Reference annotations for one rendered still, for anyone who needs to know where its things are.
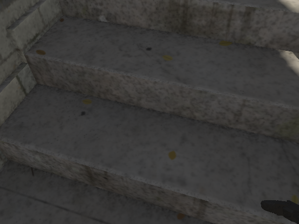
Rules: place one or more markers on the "robot right hand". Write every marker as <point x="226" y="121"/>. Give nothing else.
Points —
<point x="289" y="209"/>

